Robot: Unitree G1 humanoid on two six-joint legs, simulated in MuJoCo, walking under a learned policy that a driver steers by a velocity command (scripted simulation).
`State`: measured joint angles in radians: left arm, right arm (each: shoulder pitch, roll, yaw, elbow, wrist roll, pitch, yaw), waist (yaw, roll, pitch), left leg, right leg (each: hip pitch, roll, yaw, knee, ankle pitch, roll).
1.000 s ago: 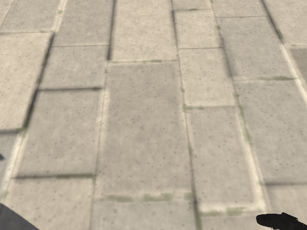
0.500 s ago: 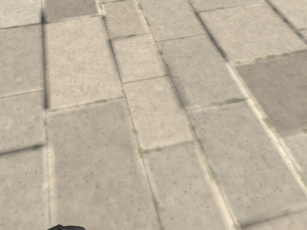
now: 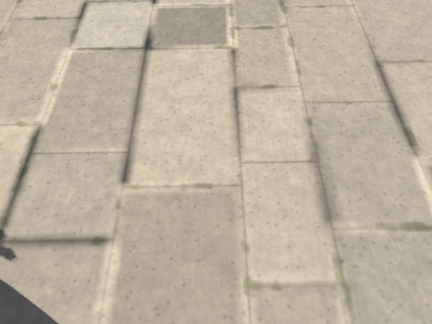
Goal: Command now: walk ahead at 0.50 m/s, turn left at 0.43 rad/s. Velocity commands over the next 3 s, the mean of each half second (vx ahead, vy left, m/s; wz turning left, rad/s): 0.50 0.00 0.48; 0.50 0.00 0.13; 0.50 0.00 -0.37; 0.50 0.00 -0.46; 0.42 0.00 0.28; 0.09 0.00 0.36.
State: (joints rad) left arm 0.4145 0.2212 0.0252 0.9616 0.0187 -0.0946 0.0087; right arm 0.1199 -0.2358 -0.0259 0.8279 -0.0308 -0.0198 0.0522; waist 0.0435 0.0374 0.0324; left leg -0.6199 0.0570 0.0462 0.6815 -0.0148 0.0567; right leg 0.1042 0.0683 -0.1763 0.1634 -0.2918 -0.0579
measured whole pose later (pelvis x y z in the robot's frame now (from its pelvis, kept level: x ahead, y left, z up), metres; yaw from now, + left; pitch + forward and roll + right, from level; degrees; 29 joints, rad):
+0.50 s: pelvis +0.27 +0.04 +0.01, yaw +15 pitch +1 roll +1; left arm 0.09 0.26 0.02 0.76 0.04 -0.03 -0.03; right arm 0.40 -0.27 -0.07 0.89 0.00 -0.05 0.01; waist -0.07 -0.04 0.04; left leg -0.02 -0.15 -0.11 0.26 -0.24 0.12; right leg -0.64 -0.10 0.02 0.71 -0.03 0.04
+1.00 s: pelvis +0.55 +0.07 +0.01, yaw +18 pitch +1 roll -1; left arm 0.42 0.22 0.03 0.94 0.01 -0.08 -0.02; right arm 0.13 -0.25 -0.02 0.81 -0.03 -0.03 0.04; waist 0.05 0.05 0.03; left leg -0.61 0.09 0.01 0.75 -0.07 0.01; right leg -0.01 0.08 -0.05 0.20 -0.21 -0.07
